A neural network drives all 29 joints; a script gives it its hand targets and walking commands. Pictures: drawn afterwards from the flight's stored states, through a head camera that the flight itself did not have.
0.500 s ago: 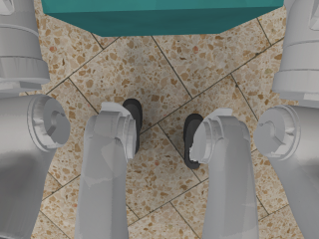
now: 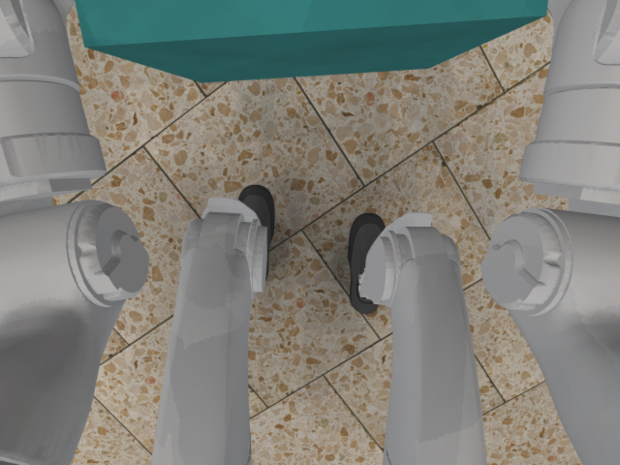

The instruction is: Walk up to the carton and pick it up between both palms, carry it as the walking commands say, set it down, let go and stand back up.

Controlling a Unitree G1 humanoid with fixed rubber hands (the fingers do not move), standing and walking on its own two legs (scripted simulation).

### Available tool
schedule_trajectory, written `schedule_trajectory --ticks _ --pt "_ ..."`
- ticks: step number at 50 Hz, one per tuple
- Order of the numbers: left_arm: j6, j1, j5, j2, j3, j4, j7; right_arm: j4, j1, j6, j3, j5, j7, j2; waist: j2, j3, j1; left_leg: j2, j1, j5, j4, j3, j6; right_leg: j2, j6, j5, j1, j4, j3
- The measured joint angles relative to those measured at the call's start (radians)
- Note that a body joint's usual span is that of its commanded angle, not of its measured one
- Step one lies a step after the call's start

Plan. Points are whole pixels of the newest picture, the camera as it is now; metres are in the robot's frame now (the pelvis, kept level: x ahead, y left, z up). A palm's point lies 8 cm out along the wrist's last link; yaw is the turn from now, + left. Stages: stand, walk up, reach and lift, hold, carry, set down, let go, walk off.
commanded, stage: reach and lift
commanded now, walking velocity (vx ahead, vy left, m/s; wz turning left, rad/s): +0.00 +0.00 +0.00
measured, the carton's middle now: out of the picture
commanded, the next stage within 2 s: none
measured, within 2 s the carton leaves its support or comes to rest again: neither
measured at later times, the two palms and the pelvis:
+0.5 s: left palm out of the picture +0.54 +0.23 -0.03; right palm out of the picture +0.55 -0.15 -0.02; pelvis -0.01 +0.01 +0.06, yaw +0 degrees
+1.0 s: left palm out of the picture +0.51 +0.22 +0.04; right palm out of the picture +0.52 -0.16 +0.05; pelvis +0.00 +0.01 +0.12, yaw +1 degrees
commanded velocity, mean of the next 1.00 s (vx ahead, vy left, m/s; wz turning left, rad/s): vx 0.00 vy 0.00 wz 0.00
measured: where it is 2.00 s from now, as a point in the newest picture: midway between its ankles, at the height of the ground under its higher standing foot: (309, 268)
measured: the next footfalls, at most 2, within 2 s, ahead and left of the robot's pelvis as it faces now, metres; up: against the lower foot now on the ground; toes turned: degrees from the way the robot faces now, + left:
none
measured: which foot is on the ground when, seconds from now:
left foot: down 0.00-1.00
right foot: down 0.00-1.00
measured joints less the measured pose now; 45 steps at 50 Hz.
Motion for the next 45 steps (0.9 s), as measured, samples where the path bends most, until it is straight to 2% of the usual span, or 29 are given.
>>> schedule_trajectory --ticks 7,17,32,45 --pt "-0.005 0.033 0.007 -0.004 -0.017 0.002 -0.014 -0.046 0.071 -0.004 -0.020 -0.011 -0.004 0.036 0.006 -0.001 -0.008 -0.009 0.076 0.000 -0.049 -0.019 -0.005 -0.006 -0.005 -0.001 0.087 -0.059 -0.017" --pt "-0.021 0.087 0.025 -0.038 -0.031 -0.012 -0.016 -0.089 0.158 -0.012 -0.024 0.000 0.001 0.046 0.014 -0.002 -0.012 -0.002 0.180 0.015 -0.125 -0.011 0.008 0.002 0.010 0.025 0.190 -0.147 -0.004" --pt "0.001 0.133 0.042 -0.069 -0.020 -0.046 -0.013 -0.086 0.189 -0.009 -0.037 -0.033 0.035 0.057 0.021 -0.001 -0.012 -0.011 0.285 0.072 -0.246 -0.009 0.017 -0.005 0.020 0.082 0.296 -0.268 0.004" --pt "-0.001 0.180 0.071 -0.109 -0.015 -0.065 -0.012 -0.099 0.242 -0.017 -0.068 -0.064 0.071 0.075 0.025 -0.003 -0.032 -0.021 0.421 0.107 -0.376 -0.017 0.013 0.000 0.019 0.114 0.430 -0.395 0.011"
